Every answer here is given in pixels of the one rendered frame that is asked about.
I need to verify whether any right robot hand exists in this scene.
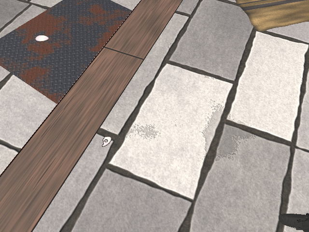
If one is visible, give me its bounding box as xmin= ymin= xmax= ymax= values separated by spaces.
xmin=278 ymin=213 xmax=309 ymax=232

